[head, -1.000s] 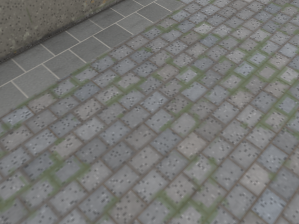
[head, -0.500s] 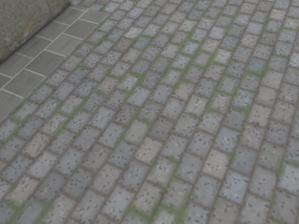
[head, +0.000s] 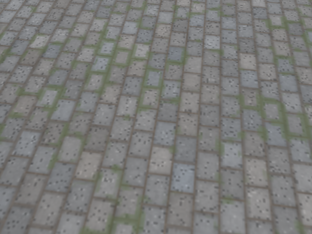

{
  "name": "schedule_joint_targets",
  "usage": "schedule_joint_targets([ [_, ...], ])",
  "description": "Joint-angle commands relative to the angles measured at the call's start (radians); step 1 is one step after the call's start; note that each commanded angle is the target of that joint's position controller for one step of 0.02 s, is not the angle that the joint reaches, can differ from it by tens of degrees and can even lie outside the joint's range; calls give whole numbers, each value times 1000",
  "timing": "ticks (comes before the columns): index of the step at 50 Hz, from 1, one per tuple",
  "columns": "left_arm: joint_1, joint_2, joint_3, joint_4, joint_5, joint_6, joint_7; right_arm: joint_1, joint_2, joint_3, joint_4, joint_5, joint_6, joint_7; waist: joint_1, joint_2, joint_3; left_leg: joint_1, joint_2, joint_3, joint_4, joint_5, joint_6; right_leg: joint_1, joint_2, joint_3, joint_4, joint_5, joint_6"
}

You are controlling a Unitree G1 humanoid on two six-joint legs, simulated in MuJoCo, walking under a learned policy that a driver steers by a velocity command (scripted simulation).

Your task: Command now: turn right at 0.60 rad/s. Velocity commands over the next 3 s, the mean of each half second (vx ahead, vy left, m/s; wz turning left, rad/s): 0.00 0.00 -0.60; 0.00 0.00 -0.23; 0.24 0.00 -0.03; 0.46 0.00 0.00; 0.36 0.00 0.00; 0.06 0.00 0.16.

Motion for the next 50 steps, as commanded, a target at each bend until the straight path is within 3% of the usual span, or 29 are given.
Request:
schedule_joint_targets([
  [1, -5, 94, 33, -94, 0, -8, -12, -29, -216, -57, -64, 23, -14, 7, 9, 194, -127, 106, 234, -122, -45, 356, 192, 83, 25, -64, -182, 73, -46],
  [2, 35, 94, 39, -80, 1, -7, -13, -33, -205, -54, -61, 33, -15, 9, 34, 178, -133, 76, 219, -93, 13, 311, 155, 166, 47, -81, -293, 155, -75],
  [3, 83, 122, 54, -65, 3, -8, -4, 22, -164, -44, -39, 28, -18, 14, 44, 105, -149, -6, 180, -37, 124, 221, 93, 303, 57, -46, -381, 269, -110],
  [4, 127, 232, 84, -73, 3, -13, 13, 41, -102, -25, -55, -13, -20, 20, 37, -157, -168, -243, 73, 56, 414, -107, -4, 487, -150, 252, -428, 600, -188],
  [5, 115, 297, 84, -103, 34, -32, 10, -41, -82, -13, -124, -31, -25, 13, 47, -323, -189, -476, -63, -32, 654, -452, -50, 481, -357, 555, -425, 771, -405],
  [6, 130, 235, 69, -99, 45, -57, -1, -96, -137, -30, -129, -14, -26, 7, 101, -187, -230, -482, -46, -152, 782, -433, -43, 450, -339, 518, -450, 689, -435],
  [7, 92, 209, 55, -88, 41, -71, 0, -96, -147, -35, -128, 3, -24, 5, 68, -159, -186, -483, -31, -172, 800, -349, -24, 407, -280, 429, -451, 607, -379],
  [8, 39, 186, 51, -89, 24, -74, 6, -67, -150, -39, -107, 0, -20, -2, 38, -106, -160, -476, -16, -180, 763, -263, -19, 373, -221, 367, -450, 512, -321],
  [9, -5, 165, 41, -95, 10, -70, 11, -56, -162, -44, -101, -9, -16, -8, 21, -112, -143, -461, -13, -184, 728, -203, -23, 337, -194, 339, -452, 490, -292],
  [12, -28, 158, 31, -106, 22, -63, 26, -17, -140, -41, -92, -10, -16, -2, -2, -123, -166, -379, -54, -169, 701, -103, -42, 281, -149, 308, -460, 506, -293],
  [16, -6, 171, 36, -98, 16, -57, 35, -57, -108, -27, -112, -9, -18, 0, 23, -128, -157, -366, -77, -186, 498, -87, -60, 304, -134, 354, -446, 417, -296],
  [23, -25, 186, 42, -106, 12, -39, 22, -65, -115, -28, -135, 3, -39, 20, 39, -150, -152, -235, -121, -202, 274, -138, -40, 266, -118, 497, -399, 396, -297],
  [26, -61, 170, 34, -110, 2, -31, 24, -3, -111, -29, -125, 3, -52, 34, 3, -151, -180, -114, -118, -182, 75, -36, -12, 274, -88, 506, -338, 462, -260],
  [27, -61, 153, 28, -109, -2, -29, 28, 25, -114, -31, -117, -5, -55, 36, -12, -136, -184, -20, -94, -180, -38, 101, 7, 235, -58, 484, -311, 407, -221],
  [28, -18, 108, 14, -105, 10, -30, 30, 35, -160, -38, -127, -22, -55, 32, 9, -35, -207, 90, 45, -297, -75, 213, 57, 152, 0, 417, -217, 220, -161],
  [29, 30, 81, 7, -110, 15, -38, 30, -11, -233, -48, -134, -40, -45, 27, 76, 225, -155, 117, 210, -502, -100, 413, 194, -19, 165, 222, -64, -112, -94],
  [30, 5, 157, 29, -106, 27, -48, 34, 8, -181, -38, -139, -46, -49, 26, 30, 260, -148, 70, 320, -629, -123, 444, 332, -69, 152, 183, 154, -304, -38],
  [31, 10, 202, 48, -89, 19, -49, 34, -3, -163, -31, -146, -32, -50, 21, 28, 187, -129, 64, 300, -581, -113, 418, 336, -96, 132, 192, 296, -268, -18],
  [33, 20, 161, 45, -55, 14, -36, 36, -40, -135, -22, -146, -7, -48, 14, 39, 129, -101, 74, 198, -444, -86, 364, 255, -124, 121, 197, 357, -173, 13],
  [35, 13, 99, 24, -46, 10, -29, 34, -36, -116, -10, -139, -5, -41, 11, 34, 130, -103, 74, 146, -356, -76, 434, 239, -85, 116, 170, 300, -122, 32],
  [38, -30, 32, -7, -54, 14, -33, 27, -30, -114, -9, -129, -9, -26, 11, 13, 191, -137, 93, 104, -279, -56, 472, 225, 45, 63, 75, 21, -109, 41],
  [40, -42, 40, -8, -48, 6, -35, 24, 11, -141, -15, -118, -4, -16, 14, -13, 218, -145, 103, 116, -298, -44, 472, 235, 118, 61, 37, -135, -72, 37],
  [41, -19, 50, -3, -34, 4, -36, 23, 15, -145, -14, -115, 2, -13, 15, -3, 211, -146, 98, 116, -302, -30, 456, 229, 164, 65, 24, -239, 6, 28],
  [43, 19, 60, -1, -8, 15, -38, 21, 45, -120, -1, -102, 15, -19, 18, 18, 173, -136, 36, 96, -294, -19, 371, 171, 316, 62, 32, -489, 238, -16],
  [44, 22, 103, 3, -20, 25, -38, 28, 74, -103, 8, -96, 0, -34, 24, 4, 105, -161, -33, 77, -277, -3, 273, 106, 423, -15, 121, -466, 386, -49],
  [45, 5, 172, 16, -23, 37, -35, 36, 102, -77, 18, -104, -28, -52, 35, -48, -67, -174, -83, -5, -186, 35, 124, 43, 434, -99, 202, -380, 510, -109],
  [46, -19, 99, 0, -14, 41, -37, 26, 76, -58, 27, -98, -34, -57, 35, -35, -128, -181, 1, -28, -143, 17, 19, -3, 320, -98, 196, -380, 359, -153],
  [47, -33, 57, -10, -22, 43, -43, 17, 31, -86, 22, -97, -33, -56, 35, -8, -90, -139, 4, -38, -136, 31, 43, -24, 287, -61, 180, -391, 253, -142],
  [50, -15, 64, -13, -4, 41, -61, 15, 22, -89, 20, -95, -20, -42, 26, 1, -83, -74, -11, -36, -137, 45, 104, -17, 236, -33, 166, -392, 245, -110],
])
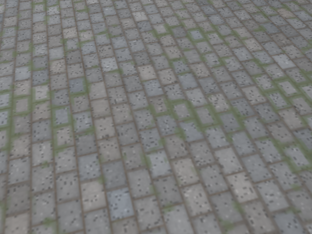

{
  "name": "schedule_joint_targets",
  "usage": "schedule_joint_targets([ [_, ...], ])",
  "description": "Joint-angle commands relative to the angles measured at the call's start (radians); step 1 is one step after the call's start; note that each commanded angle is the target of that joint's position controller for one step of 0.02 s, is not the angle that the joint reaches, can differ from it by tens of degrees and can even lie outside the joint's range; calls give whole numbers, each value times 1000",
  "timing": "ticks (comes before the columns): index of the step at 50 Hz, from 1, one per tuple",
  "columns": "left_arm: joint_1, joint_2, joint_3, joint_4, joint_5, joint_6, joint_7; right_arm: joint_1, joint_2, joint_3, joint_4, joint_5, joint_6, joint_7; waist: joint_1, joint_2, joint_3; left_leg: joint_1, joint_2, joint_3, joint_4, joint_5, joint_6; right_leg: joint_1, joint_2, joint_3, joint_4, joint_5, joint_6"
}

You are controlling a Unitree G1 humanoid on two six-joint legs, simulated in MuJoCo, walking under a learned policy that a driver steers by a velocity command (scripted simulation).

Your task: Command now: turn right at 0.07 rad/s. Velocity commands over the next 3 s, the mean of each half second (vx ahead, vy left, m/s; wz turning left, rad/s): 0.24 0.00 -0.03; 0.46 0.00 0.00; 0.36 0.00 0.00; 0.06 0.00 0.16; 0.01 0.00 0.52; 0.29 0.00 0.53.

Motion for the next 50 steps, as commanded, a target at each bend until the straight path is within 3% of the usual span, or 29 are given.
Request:
schedule_joint_targets([
  [1, -22, 125, 29, -64, 0, -32, 2, -28, -119, -31, -67, 4, -9, -9, 7, -108, -39, 6, 17, -1, -28, 133, 6, -12, -87, 94, -100, 191, -49],
  [3, -16, 113, 24, -59, -1, -34, 3, -16, -112, -29, -55, 5, -7, -13, 7, -94, -34, 12, 17, 1, -27, 136, 3, -19, -83, 94, -96, 193, -50],
  [5, 11, 132, 30, -51, -7, -29, 8, -3, -102, -28, -42, 9, -4, -18, 21, -116, -42, -19, -30, 58, 34, -35, 1, -13, -84, 119, -131, -60, -78],
  [7, 65, 187, 45, -44, -15, -25, 9, -35, -100, -31, -58, 26, -12, -20, 60, -182, 35, -169, -60, 96, 165, -164, 13, -28, -176, 281, -244, -417, -161],
  [8, 91, 201, 48, -36, -20, -29, 9, -64, -104, -33, -74, 37, -24, -19, 76, -201, 86, -226, -51, 79, 214, -194, 32, -48, -224, 368, -289, -483, -200],
  [10, 103, 191, 46, -24, -26, -49, 11, -73, -110, -39, -89, 49, -50, -8, 71, -232, 115, -314, -5, 19, 295, -259, 79, -18, -286, 450, -310, -428, -240],
  [12, 71, 178, 44, -27, -39, -59, 8, -42, -107, -39, -81, 55, -72, 11, 45, -200, 89, -274, 15, 17, 198, -262, 122, 9, -278, 394, -286, -328, -226],
  [14, -17, 168, 40, -45, -47, -53, 3, 98, -100, -44, -11, 45, -84, 23, -37, -147, 18, 58, -41, 81, -3, 18, 125, -129, -188, 240, -214, -188, -171],
  [15, -31, 133, 32, -51, -36, -55, 3, 188, -117, -54, 27, 33, -83, 24, -68, -110, -23, 209, -39, 52, 1, 61, 113, -205, -135, 167, -112, -120, -135],
  [16, -58, 59, 10, -78, -23, -62, 2, 300, -191, -72, 40, 29, -86, 17, -101, 82, -53, 325, 138, -219, -139, -80, 171, -336, -21, 26, 189, -95, -55],
  [17, -62, 88, 19, -128, -39, -81, 10, 354, -294, -94, 33, 23, -92, 28, -102, 299, -59, 374, 343, -660, -309, -234, 325, -526, 62, -8, 472, -273, -9],
  [18, -30, 145, 37, -110, -59, -95, 10, 287, -227, -73, 15, 20, -97, 26, -65, 185, 6, 338, 375, -695, -331, -331, 356, -617, 3, 61, 615, -275, -20],
  [19, -18, 150, 39, -91, -64, -106, 1, 239, -179, -59, 0, 23, -96, 17, -43, 125, 64, 316, 333, -583, -322, -333, 325, -661, -42, 63, 652, -165, -37],
  [21, -29, 133, 41, -70, -43, -117, -8, 199, -163, -50, -11, 17, -90, 12, -26, 60, 71, 303, 258, -410, -331, -141, 267, -670, -93, 28, 613, 2, -49],
  [23, -26, 115, 41, -60, -34, -118, -23, 211, -139, -39, -10, 15, -82, 8, -21, 76, 41, 279, 196, -268, -341, 103, 236, -604, -107, -9, 567, 95, -36],
  [26, -81, 79, 28, -77, -28, -114, -33, 249, -144, -36, 7, 24, -71, 0, -34, 56, 29, 279, 168, -149, -344, 354, 236, -601, -101, -57, 450, 170, 0],
  [30, -228, 44, 6, -117, -37, -127, -51, 275, -168, -36, 28, 24, -58, -16, -71, 65, 70, 198, 138, -62, -379, 355, 219, -491, -68, -102, 167, 344, 15],
  [35, -308, 78, 12, -144, -46, -141, -75, 303, -189, -45, 64, 40, -50, -18, -54, 75, 97, 288, 208, -62, -343, 452, 214, -437, -37, -92, 17, 340, -39],
  [37, -248, 117, 29, -131, -41, -140, -72, 287, -213, -54, 67, 39, -43, -22, 1, 104, 26, 348, 216, -48, -231, 762, 192, -329, 3, -112, 4, 275, -79],
  [39, 13, 186, 66, -61, -40, -130, -52, 258, -218, -54, 58, 30, -29, -28, 145, 110, -154, 280, 167, 0, 89, 988, 153, 36, 35, -136, -19, 293, -141],
  [40, 202, 246, 81, -23, -28, -120, -35, 263, -180, -39, 29, 9, -31, -32, 205, 13, -307, 34, 122, 7, 394, 665, 129, 387, -152, 73, 41, 282, -203],
  [41, 231, 306, 88, -2, -19, -125, -44, 423, -16, 7, 15, 15, -49, -17, 90, -282, -475, -344, -91, -46, 753, -257, 70, 701, -412, 616, -66, 28, -381],
  [42, 223, 195, 66, 2, -29, -125, -40, 319, -146, -20, 23, 46, -71, -8, 152, -196, -421, -453, -61, -150, 850, -287, 80, 632, -385, 703, -199, -125, -349],
  [43, 141, 166, 53, 2, -32, -124, -33, 195, -185, -35, -20, 72, -84, -4, 134, -158, -224, -516, -10, -110, 847, -201, 86, 471, -351, 529, -229, -89, -301],
  [44, 77, 153, 48, 2, -29, -123, -33, 138, -173, -30, -34, 64, -92, -7, 99, -52, -135, -484, 41, -82, 795, -108, 87, 310, -313, 411, -256, 29, -276],
  [45, 35, 134, 43, 0, -19, -126, -37, 119, -163, -34, -33, 46, -91, -9, 63, -29, -79, -447, 70, -70, 743, -57, 79, 186, -272, 324, -280, 144, -265],
  [46, 13, 117, 38, 1, -6, -132, -38, 150, -153, -36, -26, 41, -82, -8, 23, -56, -73, -384, 97, -80, 718, -21, 73, 108, -244, 266, -312, 196, -261],
  [48, 2, 115, 39, 18, -17, -147, -42, 188, -116, -29, -13, 38, -60, -10, -8, -78, -64, -336, 114, -67, 666, -7, 53, 24, -225, 198, -365, 240, -278],
  [50, 11, 137, 44, 44, -23, -157, -40, 139, -105, -26, -32, 27, -47, -14, -12, -74, -15, -367, 127, -53, 587, 32, 28, -41, -218, 136, -402, 271, -283],
])
Over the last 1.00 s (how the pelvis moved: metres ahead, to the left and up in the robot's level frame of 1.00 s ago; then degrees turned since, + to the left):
0.02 -0.04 -0.01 -23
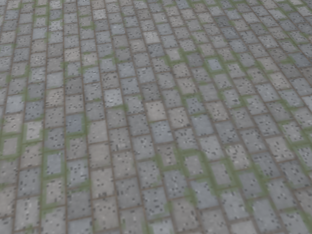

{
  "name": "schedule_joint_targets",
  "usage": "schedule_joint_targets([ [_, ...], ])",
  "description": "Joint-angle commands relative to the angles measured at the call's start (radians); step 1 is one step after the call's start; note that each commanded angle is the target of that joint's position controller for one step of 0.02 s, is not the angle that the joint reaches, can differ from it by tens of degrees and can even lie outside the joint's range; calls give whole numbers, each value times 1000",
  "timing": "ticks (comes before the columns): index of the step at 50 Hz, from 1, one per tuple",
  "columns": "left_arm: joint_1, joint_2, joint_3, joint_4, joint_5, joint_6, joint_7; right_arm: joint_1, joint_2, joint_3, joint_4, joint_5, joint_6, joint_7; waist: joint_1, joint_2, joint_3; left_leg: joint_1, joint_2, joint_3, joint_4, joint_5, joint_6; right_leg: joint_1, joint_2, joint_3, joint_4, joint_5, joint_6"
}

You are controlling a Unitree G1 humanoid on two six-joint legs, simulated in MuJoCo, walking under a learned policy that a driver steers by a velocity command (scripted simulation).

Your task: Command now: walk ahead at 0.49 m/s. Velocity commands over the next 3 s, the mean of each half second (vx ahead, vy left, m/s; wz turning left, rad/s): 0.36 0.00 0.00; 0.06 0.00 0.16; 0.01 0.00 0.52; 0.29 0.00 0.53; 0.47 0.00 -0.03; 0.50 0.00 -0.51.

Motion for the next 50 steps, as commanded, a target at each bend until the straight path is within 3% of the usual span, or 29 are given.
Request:
schedule_joint_targets([
  [1, -56, 123, 27, -51, -4, -32, 6, 47, -48, -11, -52, -15, 7, -6, -46, -96, -2, -64, 59, -20, -89, 102, -34, -29, -282, 238, -242, 114, -196],
  [5, -5, 154, 30, -23, -11, -19, 19, -110, -23, 2, -92, -15, -11, 6, 12, -80, 23, -47, 29, 19, -391, 348, -37, -4, -231, 136, -239, 143, -147],
  [7, 49, 177, 33, 0, -18, -13, 20, -182, -18, 5, -111, -8, -19, 16, 48, -76, 24, -23, 5, 38, -481, 401, -35, 37, -246, 132, -227, 122, -138],
  [10, 95, 190, 36, 31, -25, 5, 22, -249, -38, 0, -144, 0, -24, 32, 65, -87, 34, -57, -9, 24, -563, 360, -8, 158, -300, 157, -174, 122, -125],
  [13, 85, 199, 37, 49, -17, 32, 33, -201, -69, -16, -144, -17, -33, 44, 18, -118, -13, 33, -55, 39, -628, 272, 35, 254, -309, 159, -27, 396, -74],
  [14, 56, 200, 35, 44, -17, 39, 38, -103, -91, -30, -117, -25, -37, 42, -41, -120, -78, 171, -89, 68, -665, 309, 57, 249, -272, 133, 93, 544, -44],
  [15, 63, 171, 23, 36, -8, 40, 41, 11, -140, -48, -86, -34, -40, 35, -89, -91, -176, 373, -63, 61, -669, 504, 88, 187, -209, 95, 264, 533, -1],
  [16, 111, 100, -4, 8, 23, 31, 42, 129, -220, -60, -78, -58, -35, 27, -98, 73, -344, 721, 161, -170, -570, 882, 181, -68, -114, 53, 587, 152, 61],
  [17, 272, 36, -25, 48, 7, 22, 33, 149, -218, -58, -65, -53, -22, 32, -55, 274, -491, 932, 347, -493, -624, 964, 343, -315, 7, 129, 869, -540, 110],
  [18, 230, 154, 3, 73, -15, 24, 31, 143, -145, -44, -73, -31, -9, 36, -96, 129, -476, 857, 294, -461, -667, 833, 312, -340, -34, 231, 948, -532, 108],
  [19, 129, 168, 10, 44, -32, 31, 33, 61, -114, -32, -76, -21, -5, 34, -78, 78, -316, 735, 253, -323, -689, 785, 273, -407, -80, 185, 939, -481, 108],
  [20, 69, 149, 6, 33, -20, 40, 42, -7, -87, -23, -77, -22, -4, 33, -52, 9, -231, 607, 207, -252, -722, 768, 248, -400, -125, 153, 881, -411, 116],
  [21, 45, 138, 9, 29, -9, 56, 50, -58, -59, -14, -78, -25, -4, 33, -22, -2, -175, 488, 174, -194, -759, 749, 233, -350, -157, 146, 810, -357, 123],
  [23, 91, 91, 2, 46, -5, 86, 59, -110, -43, -10, -65, -47, -11, 36, 30, 50, -165, 326, 128, -110, -817, 755, 226, -182, -167, 131, 706, -269, 140],
  [26, 76, 65, -7, 47, 6, 100, 73, -145, -58, -14, -39, -48, -14, 29, 40, 71, -170, 270, 105, -39, -838, 735, 232, -89, -163, 116, 508, -206, 152],
  [30, -5, 91, 1, 42, 5, 116, 74, -120, -79, -17, 4, -40, 11, 15, 0, 67, -148, 258, 107, -69, -878, 318, 217, -32, -159, 110, 348, -103, 139],
  [32, -30, 87, 3, 41, 8, 117, 73, -134, -67, -11, 17, -33, 22, 13, 5, 56, -99, 224, 89, -86, -885, 63, 192, 8, -150, 96, 236, -64, 118],
  [34, -47, 92, 3, 40, 25, 110, 74, -103, -28, 5, 42, -29, 26, 13, 10, 19, -58, 189, 39, -82, -861, -85, 121, 79, -166, 117, 90, 48, 90],
  [35, -48, 125, 7, 32, 26, 104, 78, -76, -15, 11, 51, -40, 24, 13, -7, -27, -56, 182, 1, -62, -817, -109, 79, 106, -222, 173, 67, 144, 70],
  [36, -80, 197, 26, 46, 9, 104, 81, -9, -23, 5, 57, -38, 23, 16, -74, -154, -38, 174, -67, -10, -813, -94, 51, 71, -222, 169, 98, 65, 38],
  [37, -80, 147, 24, 53, 3, 101, 76, -53, -45, 2, 60, -38, 29, 11, -30, -149, -35, 235, -87, 21, -773, -50, 33, 5, -192, 148, 79, -73, 42],
  [38, -86, 124, 20, 54, 9, 97, 76, -94, -67, -6, 44, -28, 35, 7, -20, -135, -20, 235, -89, 18, -744, -11, 39, -14, -182, 136, 75, -101, 57],
  [41, -74, 136, 32, 60, 5, 85, 88, -113, -89, -24, 16, -13, 57, -6, -9, -126, -51, 207, -84, -8, -668, 157, 77, 23, -177, 102, 128, 10, 69],
  [43, -45, 146, 42, 66, 0, 87, 98, -116, -74, -30, -3, -8, 64, -7, 1, -127, -79, 178, -94, -7, -596, 226, 84, 52, -207, 113, 143, 78, 46],
  [45, -26, 163, 51, 64, 3, 93, 108, -111, -53, -33, -21, -8, 73, -6, 9, -169, -100, 118, -121, 22, -484, 212, 62, 95, -295, 181, 118, 177, -10],
  [46, -32, 171, 55, 60, 4, 95, 113, -101, -49, -36, -28, -10, 78, -4, 7, -197, -106, 91, -127, 44, -429, 156, 48, 111, -357, 223, 107, 234, -48],
  [48, -108, 168, 54, 32, -2, 95, 120, -74, -39, -43, -36, -11, 91, 6, -12, -258, -110, 77, -117, 69, -323, -164, 38, 88, -464, 285, 92, 332, -109],
  [50, -173, 190, 61, 14, -10, 95, 121, -62, -39, -49, -43, -4, 101, 17, -32, -212, -94, 145, -91, 79, -390, -160, 49, 24, -452, 228, 114, 316, -77],
])
Over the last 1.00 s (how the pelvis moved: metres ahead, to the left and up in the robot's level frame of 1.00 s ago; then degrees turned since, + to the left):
0.38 -0.01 0.01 1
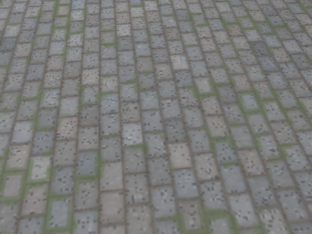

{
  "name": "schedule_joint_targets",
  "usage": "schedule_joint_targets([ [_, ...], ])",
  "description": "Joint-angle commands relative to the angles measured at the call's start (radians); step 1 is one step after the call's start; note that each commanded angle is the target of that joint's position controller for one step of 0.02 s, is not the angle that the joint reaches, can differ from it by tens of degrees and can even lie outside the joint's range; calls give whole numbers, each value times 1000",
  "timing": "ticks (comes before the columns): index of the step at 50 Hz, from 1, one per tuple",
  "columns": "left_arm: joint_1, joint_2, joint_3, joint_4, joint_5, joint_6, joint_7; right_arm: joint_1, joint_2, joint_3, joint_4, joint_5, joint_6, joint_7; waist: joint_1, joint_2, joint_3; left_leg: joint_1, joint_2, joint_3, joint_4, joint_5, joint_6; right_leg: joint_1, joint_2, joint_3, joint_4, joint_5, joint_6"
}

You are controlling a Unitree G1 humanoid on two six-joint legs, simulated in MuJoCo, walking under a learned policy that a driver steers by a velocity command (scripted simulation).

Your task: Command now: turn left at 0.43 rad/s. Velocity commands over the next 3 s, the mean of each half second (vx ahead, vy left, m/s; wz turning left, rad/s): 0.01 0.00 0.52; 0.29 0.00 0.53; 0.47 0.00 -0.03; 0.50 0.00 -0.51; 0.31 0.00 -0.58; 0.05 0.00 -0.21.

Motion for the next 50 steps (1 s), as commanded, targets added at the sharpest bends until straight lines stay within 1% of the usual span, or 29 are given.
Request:
schedule_joint_targets([
  [1, -92, 189, 46, -72, -15, -7, 8, 36, -50, -24, -64, 6, 4, 13, -34, -150, -104, 65, 22, 26, -86, 68, 20, 41, -244, 173, -117, 450, -152],
  [2, -60, 172, 45, -58, -17, -3, 2, 52, -72, -37, -58, 0, 7, 12, -34, -94, -103, 153, 11, -7, -183, 202, 37, -19, -186, 96, -28, 323, -98],
  [3, -11, 119, 34, -63, 4, 0, -5, 51, -184, -68, -78, -7, 9, 0, 0, 176, -89, 247, 177, -317, -337, 423, 118, -194, -52, -45, 228, 72, 1],
  [4, -125, 89, 18, -123, 20, -1, -3, 118, -233, -68, -90, -35, -4, 8, -67, 316, -104, 292, 367, -651, -439, 564, 298, -378, 101, 45, 451, -358, 32],
  [5, -110, 107, 24, -118, 12, -4, -7, 125, -198, -52, -97, -45, -31, 12, -61, 194, -154, 317, 386, -635, -418, 608, 334, -383, 76, 164, 604, -362, 25],
  [6, -79, 117, 28, -102, 2, -4, -11, 70, -177, -46, -109, -32, -48, 7, -27, 125, -139, 307, 343, -525, -385, 630, 293, -393, 57, 179, 642, -287, 16],
  [7, -57, 126, 34, -81, 5, -6, -6, 23, -171, -48, -118, -12, -53, -1, -6, 54, -130, 298, 289, -450, -373, 582, 233, -399, 42, 179, 612, -199, 14],
  [8, -62, 137, 39, -76, 11, -8, 1, -4, -160, -44, -123, 1, -51, -10, 0, 42, -129, 292, 266, -422, -369, 568, 197, -394, 28, 187, 573, -133, 16],
  [10, -55, 115, 36, -75, 7, -13, -4, 10, -143, -36, -126, 1, -39, -23, 4, 65, -152, 272, 222, -380, -372, 615, 186, -333, 53, 176, 555, -70, 30],
  [14, -88, 85, 25, -94, 0, -19, -10, 41, -155, -44, -133, 5, -26, -41, -14, 91, -149, 320, 200, -396, -382, 526, 181, -331, 82, 180, 369, -21, 53],
  [18, -114, 90, 22, -105, -4, -23, -20, 21, -164, -50, -149, 2, -13, -47, -21, 132, -116, 250, 179, -450, -407, 334, 175, -250, 101, 192, 215, -8, 61],
  [22, -112, 104, 24, -110, -9, -39, -35, 2, -168, -55, -164, -1, -3, -43, -25, 150, -111, 212, 171, -518, -402, 314, 177, -160, 117, 197, 113, -22, 50],
  [25, -86, 115, 26, -108, -14, -54, -52, -17, -169, -56, -176, 5, 6, -40, -17, 155, -127, 232, 164, -569, -371, 398, 166, -88, 126, 192, -3, -19, 30],
  [27, -11, 118, 32, -88, -18, -61, -63, -47, -160, -51, -186, 20, 13, -44, 28, 137, -146, 167, 115, -563, -353, 189, 125, 67, 120, 161, -207, 109, -3],
  [28, 26, 140, 41, -76, -15, -60, -62, -33, -135, -42, -186, 22, 14, -45, 38, 92, -143, 52, 59, -520, -307, -15, 79, 195, 55, 191, -281, 142, -36],
  [29, 65, 189, 48, -81, 1, -53, -55, 25, -74, -25, -176, 13, 12, -42, 19, -89, -174, -103, -51, -366, -60, -219, 20, 330, -151, 395, -324, -20, -117],
  [30, 62, 254, 57, -81, 36, -55, -60, 16, -101, -37, -211, 24, -2, -40, 8, -251, -92, -304, -134, -230, 120, -208, -1, 261, -287, 647, -414, -191, -239],
  [31, -2, 222, 52, -109, 40, -67, -61, -17, -164, -50, -217, 9, -17, -38, 0, -219, -22, -362, -32, -222, 241, -119, -19, 199, -309, 661, -442, -296, -266],
  [32, -44, 172, 40, -124, 20, -73, -53, -6, -190, -61, -199, 3, -21, -34, -8, -188, -1, -366, -9, -205, 288, -37, -36, 188, -255, 572, -448, -291, -231],
  [33, -55, 150, 31, -133, 5, -74, -44, 19, -176, -61, -177, -3, -18, -31, -13, -168, -13, -368, 3, -183, 335, 17, -59, 212, -210, 498, -442, -256, -196],
  [34, -41, 139, 24, -132, -3, -74, -39, 27, -158, -58, -174, -7, -18, -24, -1, -162, -14, -380, 13, -162, 383, 64, -79, 223, -191, 440, -445, -208, -184],
  [35, -15, 137, 20, -129, -2, -77, -34, 17, -135, -52, -178, -1, -23, -15, 14, -149, -10, -386, 27, -139, 415, 103, -89, 222, -178, 387, -455, -166, -180],
  [37, 45, 144, 19, -119, 7, -84, -34, -18, -103, -41, -196, 10, -35, -6, 46, -137, 6, -416, 51, -106, 403, 158, -102, 235, -166, 312, -474, -117, -183],
  [39, 92, 156, 21, -113, 11, -89, -39, -54, -89, -34, -217, 14, -43, -1, 73, -135, 17, -441, 70, -99, 344, 195, -112, 263, -174, 270, -486, -73, -196],
  [42, 111, 182, 28, -112, 9, -92, -49, -83, -72, -24, -244, 15, -52, 11, 84, -134, 26, -412, 96, -81, 211, 242, -117, 274, -189, 195, -494, 16, -205],
  [45, 131, 199, 32, -101, -4, -94, -65, -112, -36, -4, -261, 13, -61, 23, 88, -125, 43, -276, 99, -39, 48, 243, -92, 204, -188, 122, -496, 81, -209],
  [46, 135, 204, 34, -97, -10, -94, -71, -114, -35, -1, -262, 14, -63, 27, 85, -124, 50, -228, 95, -20, 7, 226, -78, 185, -190, 104, -494, 92, -209],
  [49, 156, 225, 41, -77, -34, -87, -87, -115, -58, -2, -273, 18, -65, 35, 65, -129, 63, -125, 79, 6, -95, 160, -22, 190, -228, 103, -461, 128, -209],
  [50, 144, 232, 42, -73, -40, -82, -90, -71, -70, -9, -263, 17, -66, 35, 24, -127, 46, -42, 58, 27, -147, 165, 1, 182, -231, 90, -411, 214, -199],
])
Over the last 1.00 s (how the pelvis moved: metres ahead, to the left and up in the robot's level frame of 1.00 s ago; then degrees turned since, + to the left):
0.31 0.06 -0.02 6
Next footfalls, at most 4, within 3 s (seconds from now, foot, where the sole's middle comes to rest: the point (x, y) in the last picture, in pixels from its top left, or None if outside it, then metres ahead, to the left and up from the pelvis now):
0.58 right None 0.10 -0.12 -0.76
1.04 left None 0.13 0.25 -0.76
1.58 right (97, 217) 0.53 0.27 -0.76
2.04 left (40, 178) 0.71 0.56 -0.76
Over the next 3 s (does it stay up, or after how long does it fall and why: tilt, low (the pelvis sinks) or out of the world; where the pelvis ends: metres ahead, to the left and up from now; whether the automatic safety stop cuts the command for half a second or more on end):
stays up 0.83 0.44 0.01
